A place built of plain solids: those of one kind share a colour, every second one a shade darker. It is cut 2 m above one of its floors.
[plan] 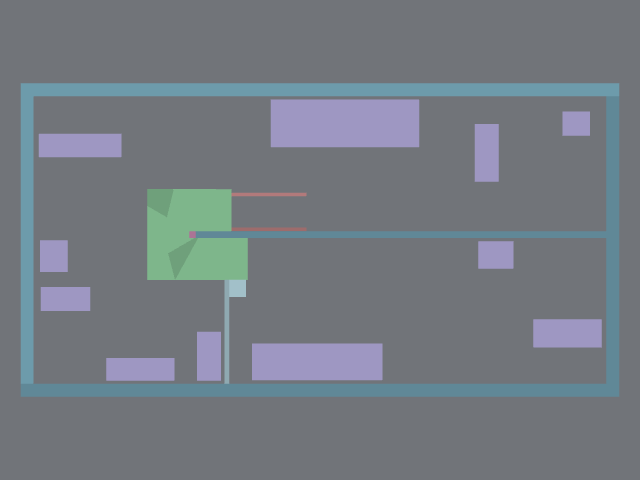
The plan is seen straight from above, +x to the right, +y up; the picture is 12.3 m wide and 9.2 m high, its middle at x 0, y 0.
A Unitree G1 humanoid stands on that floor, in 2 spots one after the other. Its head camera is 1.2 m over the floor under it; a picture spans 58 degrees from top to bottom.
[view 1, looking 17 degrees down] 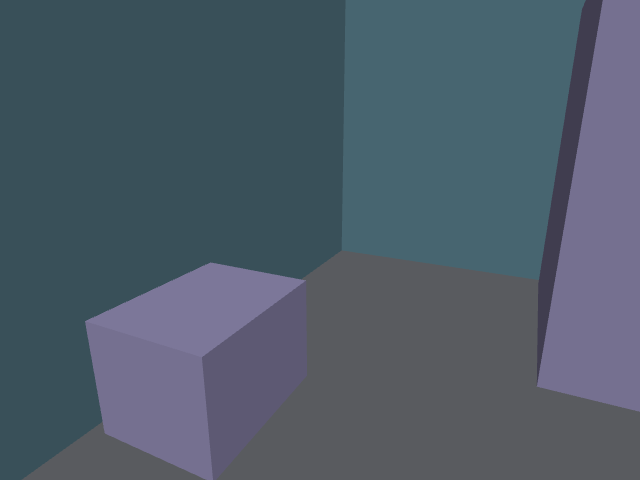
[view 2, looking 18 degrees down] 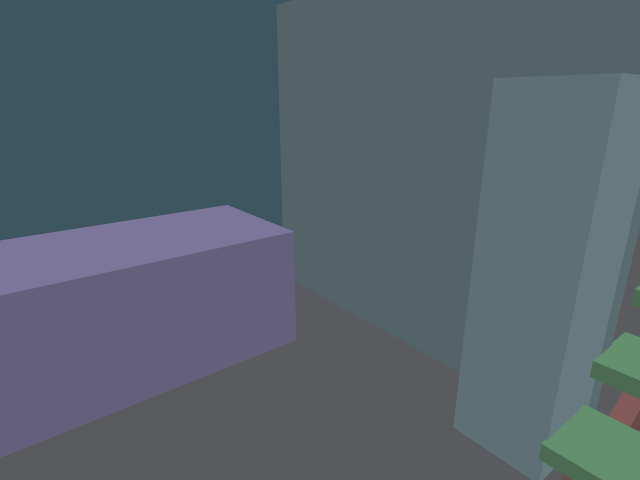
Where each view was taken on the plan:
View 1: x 2.16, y -1.37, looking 26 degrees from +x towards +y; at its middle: wall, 3.37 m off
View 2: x -0.17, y -0.33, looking -128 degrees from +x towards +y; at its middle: part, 2.67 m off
